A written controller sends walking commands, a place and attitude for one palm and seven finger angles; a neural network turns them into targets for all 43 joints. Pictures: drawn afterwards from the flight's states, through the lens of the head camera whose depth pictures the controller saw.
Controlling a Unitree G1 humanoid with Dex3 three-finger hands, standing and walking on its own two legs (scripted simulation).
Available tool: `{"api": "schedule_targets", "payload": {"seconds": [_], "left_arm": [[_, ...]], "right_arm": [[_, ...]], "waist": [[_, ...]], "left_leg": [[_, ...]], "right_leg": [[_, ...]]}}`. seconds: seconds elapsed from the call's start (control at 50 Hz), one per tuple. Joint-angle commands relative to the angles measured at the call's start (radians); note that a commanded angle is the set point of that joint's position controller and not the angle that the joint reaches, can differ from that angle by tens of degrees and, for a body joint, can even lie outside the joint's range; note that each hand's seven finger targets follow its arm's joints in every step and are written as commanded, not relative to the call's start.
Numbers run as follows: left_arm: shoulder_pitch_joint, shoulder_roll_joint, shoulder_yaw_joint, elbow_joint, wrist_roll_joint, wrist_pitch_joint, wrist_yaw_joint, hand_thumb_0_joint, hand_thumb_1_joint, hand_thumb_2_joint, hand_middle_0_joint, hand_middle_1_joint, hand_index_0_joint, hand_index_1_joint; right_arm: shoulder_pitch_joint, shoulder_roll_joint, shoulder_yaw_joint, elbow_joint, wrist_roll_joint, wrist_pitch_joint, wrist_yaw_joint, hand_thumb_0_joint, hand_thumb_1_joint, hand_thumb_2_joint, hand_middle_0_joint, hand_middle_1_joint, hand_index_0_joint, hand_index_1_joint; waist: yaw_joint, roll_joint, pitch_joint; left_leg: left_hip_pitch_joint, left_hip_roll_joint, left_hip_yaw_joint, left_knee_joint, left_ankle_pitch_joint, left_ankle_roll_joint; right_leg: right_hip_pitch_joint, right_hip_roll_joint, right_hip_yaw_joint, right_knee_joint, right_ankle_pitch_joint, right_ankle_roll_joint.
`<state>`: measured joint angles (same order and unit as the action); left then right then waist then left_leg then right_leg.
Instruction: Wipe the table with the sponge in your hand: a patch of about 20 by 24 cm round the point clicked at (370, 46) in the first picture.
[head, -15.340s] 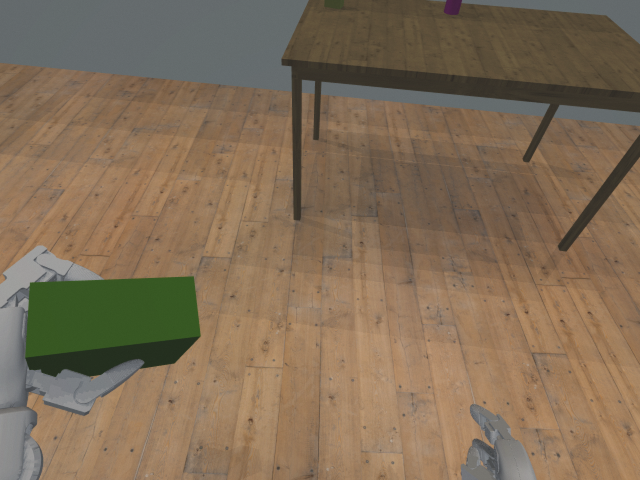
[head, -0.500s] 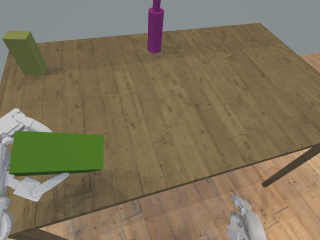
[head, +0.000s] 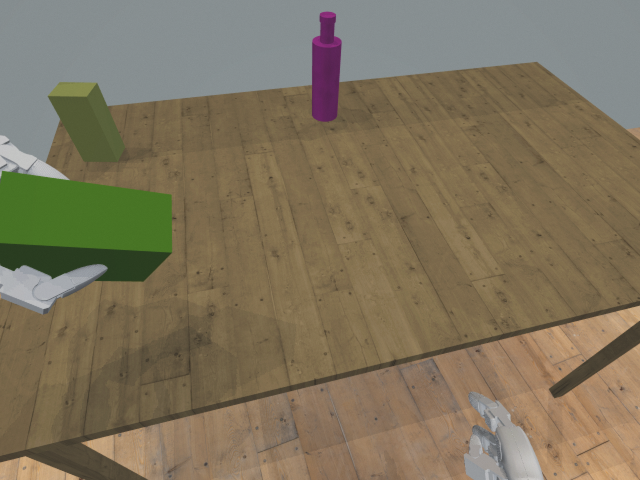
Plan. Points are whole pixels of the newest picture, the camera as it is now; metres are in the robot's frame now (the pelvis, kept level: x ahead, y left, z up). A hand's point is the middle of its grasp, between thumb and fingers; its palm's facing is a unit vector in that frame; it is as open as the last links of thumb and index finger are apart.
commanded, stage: turn the palm down, sponge in hand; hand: left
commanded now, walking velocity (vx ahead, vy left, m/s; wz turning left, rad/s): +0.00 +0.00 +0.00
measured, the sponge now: (111, 238) +0.29 +0.25 +0.18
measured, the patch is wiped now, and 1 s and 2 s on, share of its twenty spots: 0.00 0.00 0.00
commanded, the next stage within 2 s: none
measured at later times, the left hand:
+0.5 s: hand (93, 307) +0.23 +0.25 +0.15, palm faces +0.26 -0.57 -0.78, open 10.2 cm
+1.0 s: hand (105, 326) +0.22 +0.24 +0.14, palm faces +0.14 -0.37 -0.92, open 10.2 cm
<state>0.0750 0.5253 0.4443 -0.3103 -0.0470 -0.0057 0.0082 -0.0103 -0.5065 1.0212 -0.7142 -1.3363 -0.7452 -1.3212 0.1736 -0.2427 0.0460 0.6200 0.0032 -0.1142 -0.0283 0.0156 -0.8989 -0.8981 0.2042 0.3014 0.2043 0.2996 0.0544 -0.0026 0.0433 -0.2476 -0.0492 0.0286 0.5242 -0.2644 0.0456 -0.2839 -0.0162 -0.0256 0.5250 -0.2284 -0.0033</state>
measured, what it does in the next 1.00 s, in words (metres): stands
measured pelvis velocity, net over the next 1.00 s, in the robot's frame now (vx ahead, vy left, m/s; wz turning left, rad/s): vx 0.00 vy -0.05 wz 0.01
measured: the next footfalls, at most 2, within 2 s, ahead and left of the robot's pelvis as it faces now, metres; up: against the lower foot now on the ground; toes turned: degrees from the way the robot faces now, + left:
none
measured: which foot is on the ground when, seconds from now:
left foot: down 0.00-1.00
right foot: down 0.00-1.00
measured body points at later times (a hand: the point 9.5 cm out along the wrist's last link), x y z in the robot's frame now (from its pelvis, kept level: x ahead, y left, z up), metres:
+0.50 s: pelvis +0.00 -0.06 -0.01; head +0.01 -0.10 +0.44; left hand +0.21 +0.27 +0.20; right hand +0.22 -0.29 -0.10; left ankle +0.01 +0.08 -0.73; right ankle +0.03 -0.12 -0.73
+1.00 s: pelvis +0.00 -0.05 -0.01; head +0.02 -0.09 +0.44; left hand +0.20 +0.26 +0.19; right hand +0.22 -0.28 -0.10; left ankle +0.01 +0.08 -0.73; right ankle +0.03 -0.12 -0.73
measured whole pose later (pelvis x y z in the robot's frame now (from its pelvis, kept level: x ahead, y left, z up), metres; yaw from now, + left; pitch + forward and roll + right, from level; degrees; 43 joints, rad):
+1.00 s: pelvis +0.00 -0.05 -0.01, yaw +0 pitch +0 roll +1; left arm 0.36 0.63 0.27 -0.40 0.38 0.15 -0.04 -0.01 -0.50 1.02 -0.71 -1.34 -0.74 -1.32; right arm 0.16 -0.30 0.00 0.57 0.04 -0.04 -0.14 0.02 -0.90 -0.90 0.20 0.30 0.20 0.30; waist 0.09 0.09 0.00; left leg -0.32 0.00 -0.01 0.65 -0.34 -0.01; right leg -0.36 0.03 -0.06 0.66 -0.31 -0.06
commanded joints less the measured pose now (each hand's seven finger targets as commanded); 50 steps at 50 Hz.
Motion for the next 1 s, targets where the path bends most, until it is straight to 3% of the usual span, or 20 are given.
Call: {"api": "schedule_targets", "payload": {"seconds": [0.0, 0.06, 0.12, 0.14, 0.18, 0.22, 0.24, 0.26, 0.38, 0.48, 0.52, 0.54, 0.58, 0.64, 0.66, 0.74, 0.78, 0.84, 0.9, 0.98], "left_arm": [[0.186, 0.042, -0.058, -0.253, -0.04, 0.154, -0.092, 0.0, 0.1, 1.3, -1.2, -1.6, -1.2, -1.6], [0.203, 0.124, -0.021, -0.345, 0.069, 0.135, -0.08, 0.0, 0.1, 1.3, -1.2, -1.6, -1.2, -1.6], [0.181, 0.219, 0.13, -0.399, 0.062, -0.014, -0.022, 0.0, 0.1, 1.3, -1.2, -1.6, -1.2, -1.6], [0.102, 0.315, 0.217, -0.467, 0.052, -0.057, 0.01, 0.0, 0.1, 1.3, -1.2, -1.6, -1.2, -1.6], [0.097, 0.25, 0.181, -0.412, 0.071, -0.139, 0.069, 0.0, 0.1, 1.3, -1.2, -1.6, -1.2, -1.6], [0.108, 0.266, 0.181, -0.391, 0.108, -0.168, 0.113, 0.0, 0.1, 1.3, -1.2, -1.6, -1.2, -1.6], [0.048, 0.327, 0.205, -0.385, 0.137, -0.147, 0.13, 0.0, 0.1, 1.3, -1.2, -1.6, -1.2, -1.6], [0.029, 0.26, 0.13, -0.333, 0.152, -0.126, 0.129, 0.0, 0.1, 1.3, -1.2, -1.6, -1.2, -1.6], [-0.006, 0.31, 0.013, -0.092, 0.171, 0.09, -0.034, 0.0, 0.1, 1.3, -1.2, -1.6, -1.2, -1.6], [-0.011, 0.347, 0.027, -0.17, 0.203, 0.021, -0.111, 0.0, 0.1, 1.3, -1.2, -1.6, -1.2, -1.6], [0.038, 0.407, 0.117, -0.246, 0.212, -0.043, -0.092, 0.0, 0.1, 1.3, -1.2, -1.6, -1.2, -1.6], [0.083, 0.476, 0.198, -0.275, 0.218, -0.057, -0.063, 0.0, 0.1, 1.3, -1.2, -1.6, -1.2, -1.6], [0.163, 0.435, 0.221, -0.297, 0.224, -0.072, -0.011, 0.0, 0.1, 1.3, -1.2, -1.6, -1.2, -1.6], [0.233, 0.434, 0.246, -0.263, 0.237, -0.021, 0.063, 0.0, 0.1, 1.3, -1.2, -1.6, -1.2, -1.6], [0.223, 0.362, 0.17, -0.252, 0.241, 0.006, 0.074, 0.0, 0.1, 1.3, -1.2, -1.6, -1.2, -1.6], [0.24, 0.383, 0.12, -0.168, 0.298, 0.133, 0.078, 0.0, 0.1, 1.3, -1.2, -1.6, -1.2, -1.6], [0.21, 0.391, 0.079, -0.19, 0.324, 0.167, 0.043, 0.0, 0.1, 1.3, -1.2, -1.6, -1.2, -1.6], [0.131, 0.41, 0.051, -0.231, 0.358, 0.165, -0.004, 0.0, 0.1, 1.3, -1.2, -1.6, -1.2, -1.6], [0.1, 0.373, -0.013, -0.331, 0.4, 0.095, -0.021, 0.0, 0.1, 1.3, -1.2, -1.6, -1.2, -1.6], [0.074, 0.401, 0.003, -0.39, 0.519, 0.057, 0.048, 0.0, 0.1, 1.3, -1.2, -1.6, -1.2, -1.6]], "right_arm": [[-0.144, -0.158, -0.054, -0.19, 0.035, -0.042, 0.004, 0.0, -0.9, -0.9, 0.2, 0.3, 0.2, 0.3], [-0.18, -0.139, -0.04, -0.233, 0.029, -0.012, 0.01, 0.0, -0.9, -0.9, 0.2, 0.3, 0.2, 0.3], [-0.176, -0.137, -0.059, -0.221, 0.004, -0.017, -0.015, 0.0, -0.9, -0.9, 0.2, 0.3, 0.2, 0.3], [-0.199, -0.14, -0.055, -0.222, 0.011, -0.023, -0.022, 0.0, -0.9, -0.9, 0.2, 0.3, 0.2, 0.3], [-0.155, -0.099, -0.06, -0.184, -0.01, -0.04, -0.032, 0.0, -0.9, -0.9, 0.2, 0.3, 0.2, 0.3], [-0.119, -0.111, -0.072, -0.15, -0.014, -0.041, -0.034, 0.0, -0.9, -0.9, 0.2, 0.3, 0.2, 0.3], [-0.127, -0.123, -0.068, -0.151, -0.007, -0.038, -0.032, 0.0, -0.9, -0.9, 0.2, 0.3, 0.2, 0.3], [-0.119, -0.108, -0.063, -0.148, -0.012, -0.033, -0.033, 0.0, -0.9, -0.9, 0.2, 0.3, 0.2, 0.3], [-0.138, -0.146, -0.057, -0.17, 0.025, 0.015, -0.093, 0.0, -0.9, -0.9, 0.2, 0.3, 0.2, 0.3], [-0.165, -0.129, -0.058, -0.206, 0.02, 0.007, -0.108, 0.0, -0.9, -0.9, 0.2, 0.3, 0.2, 0.3], [-0.146, -0.128, -0.07, -0.207, 0.008, 0.004, -0.101, 0.0, -0.9, -0.9, 0.2, 0.3, 0.2, 0.3], [-0.18, -0.121, -0.068, -0.209, 0.016, -0.011, -0.093, 0.0, -0.9, -0.9, 0.2, 0.3, 0.2, 0.3], [-0.128, -0.11, -0.08, -0.207, 0.008, -0.001, -0.078, 0.0, -0.9, -0.9, 0.2, 0.3, 0.2, 0.3], [-0.121, -0.132, -0.092, -0.195, 0.026, 0.013, -0.062, 0.0, -0.9, -0.9, 0.2, 0.3, 0.2, 0.3], [-0.105, -0.134, -0.093, -0.201, 0.024, 0.029, -0.058, 0.0, -0.9, -0.9, 0.2, 0.3, 0.2, 0.3], [-0.123, -0.163, -0.094, -0.215, 0.039, 0.062, -0.076, 0.0, -0.9, -0.9, 0.2, 0.3, 0.2, 0.3], [-0.099, -0.173, -0.092, -0.236, 0.041, 0.073, -0.09, 0.0, -0.9, -0.9, 0.2, 0.3, 0.2, 0.3], [-0.18, -0.146, -0.062, -0.253, 0.06, 0.045, -0.108, 0.0, -0.9, -0.9, 0.2, 0.3, 0.2, 0.3], [-0.156, -0.137, -0.066, -0.248, 0.043, 0.022, -0.121, 0.0, -0.9, -0.9, 0.2, 0.3, 0.2, 0.3], [-0.166, -0.117, -0.056, -0.23, 0.024, -0.004, -0.118, 0.0, -0.9, -0.9, 0.2, 0.3, 0.2, 0.3]], "waist": [[0.034, 0.049, -0.215], [0.02, -0.039, -0.147], [0.009, -0.123, -0.186], [0.015, -0.078, -0.214], [0.02, 0.044, -0.203], [0.017, 0.199, -0.224], [0.002, 0.254, -0.215], [-0.004, 0.269, -0.208], [-0.025, 0.042, -0.126], [0.007, -0.095, -0.169], [0.036, -0.085, -0.253], [0.064, -0.01, -0.264], [0.072, 0.025, -0.325], [0.071, 0.143, -0.274], [0.058, 0.132, -0.255], [0.042, -0.029, -0.176], [0.029, -0.083, -0.217], [0.021, -0.056, -0.199], [0.015, 0.007, -0.25], [0.037, 0.118, -0.274]], "left_leg": [[0.121, 0.084, -0.066, -0.078, 0.357, -0.075], [0.049, 0.074, -0.055, -0.084, 0.214, -0.045], [0.029, 0.069, -0.056, -0.049, 0.121, -0.028], [0.03, 0.062, -0.051, -0.044, 0.05, -0.021], [0.03, 0.057, -0.045, -0.032, 0.076, -0.036], [0.027, 0.049, -0.03, 0.0, 0.103, -0.039], [0.019, 0.043, -0.024, 0.008, 0.046, -0.034], [-0.002, 0.036, -0.018, 0.015, 0.062, -0.031], [-0.071, 0.038, 0.001, 0.033, -0.005, -0.012], [-0.081, 0.044, -0.03, 0.083, 0.044, -0.011], [-0.07, 0.047, -0.043, 0.099, 0.103, -0.013], [-0.069, 0.042, -0.041, 0.113, 0.119, -0.023], [-0.088, 0.047, -0.045, 0.133, 0.162, -0.031], [-0.108, 0.039, -0.034, 0.134, 0.165, -0.042], [-0.129, 0.049, -0.032, 0.129, 0.162, -0.045], [-0.147, 0.052, -0.031, 0.119, 0.133, -0.032], [-0.134, 0.053, -0.028, 0.108, 0.128, -0.015], [-0.102, 0.041, -0.022, 0.109, 0.11, -0.006], [-0.023, 0.046, -0.031, 0.096, 0.117, -0.002], [0.041, 0.048, -0.047, 0.063, 0.134, -0.009]], "right_leg": [[0.051, 0.031, -0.077, -0.015, 0.195, -0.02], [0.032, 0.047, -0.067, -0.019, 0.122, -0.023], [-0.014, 0.053, -0.055, -0.011, 0.03, -0.003], [-0.028, 0.061, -0.029, -0.014, -0.035, -0.002], [-0.028, 0.054, -0.032, -0.01, -0.031, -0.013], [-0.037, 0.038, -0.015, -0.005, -0.006, -0.02], [-0.066, 0.035, 0.005, -0.013, -0.052, -0.023], [-0.045, 0.018, 0.003, -0.025, -0.037, -0.025], [-0.002, -0.03, 0.094, -0.127, -0.182, 0.014], [0.042, -0.057, 0.156, -0.122, -0.173, 0.029], [0.079, -0.057, 0.15, -0.077, -0.053, 0.031], [0.098, -0.058, 0.189, -0.065, -0.028, 0.015], [0.137, -0.077, 0.188, -0.014, 0.13, 0.018], [0.096, -0.065, 0.204, 0.004, 0.177, -0.007], [0.089, -0.073, 0.184, 0.009, 0.197, -0.002], [0.056, -0.063, 0.191, 0.003, 0.199, 0.014], [0.075, -0.059, 0.148, 0.011, 0.209, 0.033], [0.045, -0.044, 0.164, -0.024, 0.084, 0.028], [0.022, -0.039, 0.129, -0.04, 0.035, 0.024], [0.002, -0.02, 0.101, -0.048, -0.005, -0.009]]}}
